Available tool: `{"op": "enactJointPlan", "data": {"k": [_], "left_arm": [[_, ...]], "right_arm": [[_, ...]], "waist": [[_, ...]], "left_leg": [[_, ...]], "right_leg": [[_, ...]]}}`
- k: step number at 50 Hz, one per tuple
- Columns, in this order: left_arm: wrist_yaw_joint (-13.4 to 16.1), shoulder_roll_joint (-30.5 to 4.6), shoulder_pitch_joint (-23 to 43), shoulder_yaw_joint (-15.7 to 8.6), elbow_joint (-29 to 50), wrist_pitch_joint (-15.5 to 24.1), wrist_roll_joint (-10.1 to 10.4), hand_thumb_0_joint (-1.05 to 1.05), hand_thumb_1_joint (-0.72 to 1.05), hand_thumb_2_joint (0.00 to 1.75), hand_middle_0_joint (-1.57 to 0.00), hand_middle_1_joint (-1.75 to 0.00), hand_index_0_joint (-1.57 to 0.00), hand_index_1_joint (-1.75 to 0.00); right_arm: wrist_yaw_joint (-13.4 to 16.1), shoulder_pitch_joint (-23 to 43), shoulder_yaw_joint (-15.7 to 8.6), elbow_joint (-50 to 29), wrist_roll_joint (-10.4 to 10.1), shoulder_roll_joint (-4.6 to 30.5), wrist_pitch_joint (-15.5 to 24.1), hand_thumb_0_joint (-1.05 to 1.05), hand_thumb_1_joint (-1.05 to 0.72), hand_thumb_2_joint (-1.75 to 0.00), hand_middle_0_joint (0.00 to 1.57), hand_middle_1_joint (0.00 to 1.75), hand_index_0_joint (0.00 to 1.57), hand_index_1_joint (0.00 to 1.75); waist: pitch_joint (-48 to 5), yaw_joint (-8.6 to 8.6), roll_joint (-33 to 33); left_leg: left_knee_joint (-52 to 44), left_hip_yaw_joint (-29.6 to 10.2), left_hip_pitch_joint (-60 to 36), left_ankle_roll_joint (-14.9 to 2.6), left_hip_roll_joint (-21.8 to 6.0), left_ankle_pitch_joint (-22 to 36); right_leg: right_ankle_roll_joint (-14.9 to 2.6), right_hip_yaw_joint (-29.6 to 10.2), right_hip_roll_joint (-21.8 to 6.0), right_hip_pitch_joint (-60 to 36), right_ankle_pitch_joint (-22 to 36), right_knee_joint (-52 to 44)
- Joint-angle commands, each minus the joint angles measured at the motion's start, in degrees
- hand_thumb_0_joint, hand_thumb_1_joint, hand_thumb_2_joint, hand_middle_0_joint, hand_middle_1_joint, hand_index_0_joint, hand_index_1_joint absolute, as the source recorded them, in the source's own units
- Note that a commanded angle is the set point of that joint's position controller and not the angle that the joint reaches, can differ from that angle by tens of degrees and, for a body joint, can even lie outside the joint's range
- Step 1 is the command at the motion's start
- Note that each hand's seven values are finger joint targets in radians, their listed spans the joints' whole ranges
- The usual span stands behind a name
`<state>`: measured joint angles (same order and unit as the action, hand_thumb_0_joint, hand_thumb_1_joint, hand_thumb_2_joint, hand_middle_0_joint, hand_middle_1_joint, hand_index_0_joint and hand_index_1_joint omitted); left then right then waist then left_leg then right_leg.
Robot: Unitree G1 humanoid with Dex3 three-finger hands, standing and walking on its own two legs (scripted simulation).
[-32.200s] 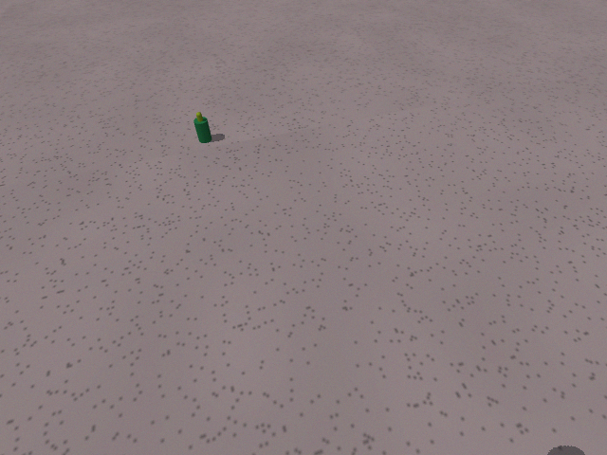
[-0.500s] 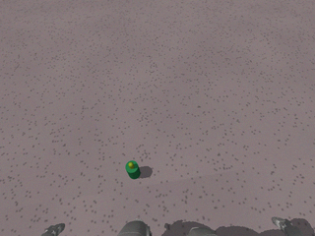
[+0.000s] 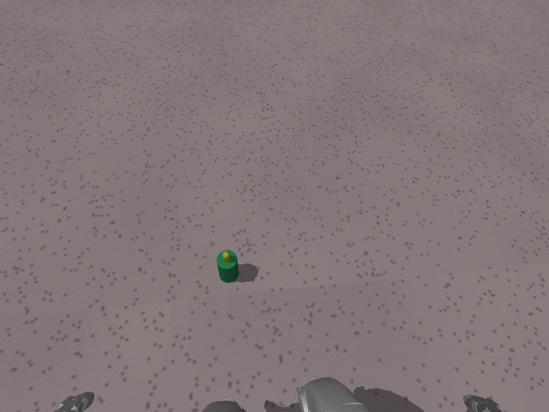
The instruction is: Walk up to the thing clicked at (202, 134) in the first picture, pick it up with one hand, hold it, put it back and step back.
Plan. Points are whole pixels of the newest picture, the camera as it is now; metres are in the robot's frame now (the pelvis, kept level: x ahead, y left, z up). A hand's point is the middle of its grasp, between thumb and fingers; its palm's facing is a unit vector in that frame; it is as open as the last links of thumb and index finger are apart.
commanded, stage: step back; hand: left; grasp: from the side
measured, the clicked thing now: (227, 264) +0.64 +0.17 -0.68
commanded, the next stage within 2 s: none
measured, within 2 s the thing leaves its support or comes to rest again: neither
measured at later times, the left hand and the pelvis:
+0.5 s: hand out of the picture -0.07 +0.23 -0.14, palm faces -0.01 -0.91 -0.42, open 7.4 cm; pelvis -0.17 -0.04 -0.01, yaw +1 degrees
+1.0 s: hand out of the picture -0.29 +0.18 -0.15, palm faces -0.01 -0.91 -0.41, open 7.4 cm; pelvis -0.34 -0.09 -0.01, yaw -1 degrees
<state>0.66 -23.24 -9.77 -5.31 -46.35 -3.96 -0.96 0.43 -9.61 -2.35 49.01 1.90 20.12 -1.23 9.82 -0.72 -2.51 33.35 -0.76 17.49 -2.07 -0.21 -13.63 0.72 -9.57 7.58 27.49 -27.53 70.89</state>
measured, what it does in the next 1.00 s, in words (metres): walks backwards: right foot, then left foot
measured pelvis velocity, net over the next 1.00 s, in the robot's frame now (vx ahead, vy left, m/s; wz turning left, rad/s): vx -0.34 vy -0.09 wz -0.02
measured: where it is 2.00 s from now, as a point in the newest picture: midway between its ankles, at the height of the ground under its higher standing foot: outside the picture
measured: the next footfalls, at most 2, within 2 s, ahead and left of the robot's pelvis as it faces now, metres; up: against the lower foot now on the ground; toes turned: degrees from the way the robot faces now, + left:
right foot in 0.22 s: -0.09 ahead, -0.17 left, +0.00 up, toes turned -1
left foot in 0.54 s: -0.15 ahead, +0.07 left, +0.00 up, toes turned +0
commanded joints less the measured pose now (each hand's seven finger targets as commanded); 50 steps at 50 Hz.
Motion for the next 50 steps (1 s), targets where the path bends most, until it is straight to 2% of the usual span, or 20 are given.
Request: {"op": "enactJointPlan", "data": {"k": [1,5,10,11,12,13,16,22,25,27,28,29,32,38,42,43,44,45,48,50], "left_arm": [[0.4,-9.4,-1.2,-2.8,4.7,1.7,-0.5,0.00,0.90,0.90,-0.20,-0.30,-0.20,-0.30],[-0.1,-8.8,-3.1,-2.4,4.1,1.7,-0.3,0.00,0.90,0.90,-0.20,-0.30,-0.20,-0.30],[-1.0,-8.7,-14.4,-3.1,-2.2,1.8,-0.5,0.00,0.90,0.90,-0.20,-0.30,-0.20,-0.30],[-0.9,-10.8,-13.5,-3.7,-1.4,2.1,-1.5,0.00,0.90,0.90,-0.20,-0.30,-0.20,-0.30],[-1.1,-17.7,-10.3,-5.3,1.0,2.2,-1.9,0.00,0.90,0.90,-0.20,-0.30,-0.20,-0.30],[-0.6,-21.9,-3.9,-5.8,3.7,2.1,-2.2,0.00,0.90,0.90,-0.20,-0.30,-0.20,-0.30],[0.3,-13.3,6.4,-3.4,5.9,2.9,-1.7,0.00,0.90,0.90,-0.20,-0.30,-0.20,-0.30],[1.2,-11.8,-0.9,-3.0,5.8,2.4,-1.8,0.00,0.90,0.90,-0.20,-0.30,-0.20,-0.30],[1.0,-12.0,0.4,-2.3,6.4,1.4,-0.5,0.00,0.90,0.90,-0.20,-0.30,-0.20,-0.30],[0.6,-8.8,-1.4,-1.0,7.1,0.9,-0.2,0.00,0.90,0.90,-0.20,-0.30,-0.20,-0.30],[0.8,-8.8,1.6,-1.1,8.0,1.0,0.6,0.00,0.90,0.90,-0.20,-0.30,-0.20,-0.30],[1.4,-10.6,5.1,-2.2,7.6,0.9,-0.2,0.00,0.90,0.90,-0.20,-0.30,-0.20,-0.30],[1.0,-9.5,1.0,-2.1,4.8,0.4,0.9,0.00,0.90,0.90,-0.20,-0.30,-0.20,-0.30],[0.0,-8.7,-1.0,-1.7,3.2,1.7,-0.3,0.00,0.90,0.90,-0.20,-0.30,-0.20,-0.30],[-0.1,-8.3,-8.0,-1.9,-2.4,3.4,-0.6,0.00,0.90,0.90,-0.20,-0.30,-0.20,-0.30],[0.0,-10.3,-8.6,-2.5,-3.1,3.8,-1.5,0.00,0.90,0.90,-0.20,-0.30,-0.20,-0.30],[0.1,-16.2,-7.7,-4.1,-1.8,4.1,-2.4,0.00,0.90,0.90,-0.20,-0.30,-0.20,-0.30],[0.4,-21.9,-2.4,-5.0,0.5,3.9,-2.4,0.00,0.90,0.90,-0.20,-0.30,-0.20,-0.30],[0.9,-13.8,5.5,-2.6,1.3,5.1,-1.6,0.00,0.90,0.90,-0.20,-0.30,-0.20,-0.30],[0.5,-13.4,2.8,-3.0,0.6,5.6,-1.8,0.00,0.90,0.90,-0.20,-0.30,-0.20,-0.30]], "right_arm": [[1.7,-1.8,-4.8,-5.3,-0.5,15.3,1.9,0.00,-0.90,-0.90,0.20,0.30,0.20,0.30],[1.5,-0.6,-5.2,-6.7,0.0,16.9,1.2,0.00,-0.90,-0.90,0.20,0.30,0.20,0.30],[1.0,3.8,-5.1,-7.6,-0.4,18.1,-0.7,0.00,-0.90,-0.90,0.20,0.30,0.20,0.30],[0.9,2.8,-4.4,-7.6,-0.8,15.4,-0.8,0.00,-0.90,-0.90,0.20,0.30,0.20,0.30],[1.3,5.6,-3.6,-9.5,-1.6,11.6,-0.4,0.00,-0.90,-0.90,0.20,0.30,0.20,0.30],[2.1,6.2,-4.7,-8.8,-1.1,14.3,-0.5,0.00,-0.90,-0.90,0.20,0.30,0.20,0.30],[2.0,-1.0,-4.0,-4.7,-2.2,13.7,-0.1,0.00,-0.90,-0.90,0.20,0.30,0.20,0.30],[1.7,-1.0,-2.7,-5.6,-1.0,11.6,1.0,0.00,-0.90,-0.90,0.20,0.30,0.20,0.30],[1.4,-5.7,-3.3,-3.4,-0.8,11.4,1.4,0.00,-0.90,-0.90,0.20,0.30,0.20,0.30],[1.6,-5.7,-4.7,-3.3,0.2,16.1,1.7,0.00,-0.90,-0.90,0.20,0.30,0.20,0.30],[1.0,-2.5,-5.8,-4.5,-0.6,23.0,1.3,0.00,-0.90,-0.90,0.20,0.30,0.20,0.30],[1.1,-3.3,-6.2,-4.8,0.1,24.2,1.6,0.00,-0.90,-0.90,0.20,0.30,0.20,0.30],[2.1,0.7,-4.1,-4.7,0.2,18.1,1.7,0.00,-0.90,-0.90,0.20,0.30,0.20,0.30],[1.5,-0.8,-4.5,-5.6,0.6,16.6,0.7,0.00,-0.90,-0.90,0.20,0.30,0.20,0.30],[0.8,1.5,-4.5,-5.3,-0.1,18.0,-0.9,0.00,-0.90,-0.90,0.20,0.30,0.20,0.30],[0.6,0.9,-3.7,-5.2,-0.2,15.1,-1.1,0.00,-0.90,-0.90,0.20,0.30,0.20,0.30],[0.5,2.1,-2.5,-6.8,-0.6,10.9,-0.8,0.00,-0.90,-0.90,0.20,0.30,0.20,0.30],[1.5,6.0,-3.6,-7.1,-0.4,13.0,-0.9,0.00,-0.90,-0.90,0.20,0.30,0.20,0.30],[1.2,0.6,-3.4,-2.6,-1.3,13.3,-0.3,0.00,-0.90,-0.90,0.20,0.30,0.20,0.30],[0.8,-1.5,-3.2,-1.6,-1.0,13.2,0.2,0.00,-0.90,-0.90,0.20,0.30,0.20,0.30]], "waist": [[-12.1,2.36,9.2],[-13.7,2.46,12.4],[-15.3,-1.88,13.8],[-12.8,-1.72,6.8],[-8.6,-3.19,-11.2],[-5.3,-3.83,-14.6],[-4.0,2.99,-5.1],[-10.0,-2.19,-8.6],[-13.0,-0.22,-6.9],[-14.7,-1.08,2.0],[-14.1,0.18,14.3],[-12.8,3.23,14.5],[-11.5,-1.09,7.2],[-12.9,1.49,12.3],[-16.0,-1.13,12.9],[-14.0,-1.08,8.1],[-10.2,-1.88,-7.7],[-7.4,-4.58,-11.9],[-3.2,1.79,-0.2],[-6.3,0.23,-4.3]], "left_leg": [[-7.6,-13.7,-15.7,-12.32,-14.7,21.3],[-7.2,-12.7,-12.3,-12.76,-15.7,16.1],[-5.7,-10.1,2.7,-5.80,-11.8,0.4],[1.0,-8.1,9.6,-2.59,-7.1,-7.2],[13.9,-3.8,18.3,1.55,5.6,-16.2],[28.5,-6.8,13.3,3.11,4.7,-20.7],[36.3,-8.3,10.6,2.31,7.2,-12.8],[14.4,-2.2,10.6,2.55,2.9,-15.5],[-6.7,2.9,1.4,1.60,3.1,-2.7],[-10.2,-13.4,-9.3,-2.64,-8.1,12.2],[-11.0,-26.0,-5.3,-11.87,-19.3,20.1],[-12.6,-32.9,0.9,-16.67,-23.3,23.0],[-7.5,-16.4,-0.7,-12.28,-15.9,27.8],[-7.0,-14.5,-9.4,-12.24,-14.3,14.3],[-3.1,-9.6,-2.7,-7.09,-10.4,1.9],[2.7,-7.8,6.7,-3.99,-7.3,-5.4],[13.6,-3.6,21.4,0.50,3.2,-15.7],[23.6,-9.4,14.6,2.51,3.2,-20.9],[31.9,-10.2,13.8,2.12,5.5,-10.4],[30.9,-7.6,9.9,3.06,4.4,-9.1]], "right_leg": [[1.59,-0.7,-2.6,4.6,-0.5,-4.3],[1.46,3.3,-5.5,-3.0,-2.2,-18.0],[-2.40,10.1,-6.4,-21.5,8.8,-43.8],[-3.88,1.4,-10.6,-21.8,5.0,-47.8],[-10.17,-17.8,-23.3,-14.6,0.9,-54.1],[-18.19,-26.7,-33.0,-0.6,0.3,-58.4],[-11.94,-3.9,-21.4,-1.5,21.5,-48.6],[-11.61,-1.4,-21.4,-22.2,37.9,-40.4],[-9.69,0.3,-19.5,-23.2,39.0,-32.8],[-4.83,2.0,-14.5,-8.2,22.5,-26.6],[-1.96,10.3,-5.1,-3.8,0.2,-18.5],[-1.37,3.1,-4.8,-4.7,-10.6,-6.6],[-2.42,-1.9,-3.1,-1.8,-4.3,2.7],[0.40,4.8,-5.6,-3.1,-3.4,-18.2],[-2.02,11.6,-4.8,-18.9,8.2,-47.0],[-3.36,4.4,-7.9,-23.0,7.0,-48.8],[-7.64,-16.8,-20.7,-22.2,-3.2,-52.9],[-17.26,-27.9,-33.1,-4.2,-5.8,-57.3],[-10.47,-6.7,-21.3,-5.8,14.2,-49.1],[-9.98,-4.2,-19.3,-8.0,7.9,-49.1]]}}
